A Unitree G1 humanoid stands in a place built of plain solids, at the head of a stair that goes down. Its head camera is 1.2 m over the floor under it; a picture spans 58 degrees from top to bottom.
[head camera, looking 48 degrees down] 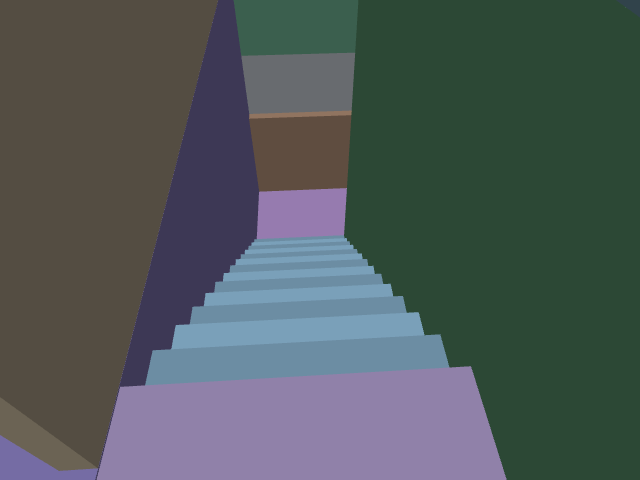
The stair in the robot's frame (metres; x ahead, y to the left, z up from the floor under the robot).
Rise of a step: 0.19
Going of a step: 0.21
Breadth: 1.02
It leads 4 degrees to the left of straight ahead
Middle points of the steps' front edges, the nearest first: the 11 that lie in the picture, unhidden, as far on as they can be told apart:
0.55 0.06 0.00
0.76 0.08 -0.19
0.97 0.09 -0.37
1.19 0.10 -0.56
1.40 0.12 -0.75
1.61 0.13 -0.94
1.83 0.14 -1.13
2.04 0.16 -1.31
2.26 0.17 -1.50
2.47 0.18 -1.69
2.68 0.20 -1.88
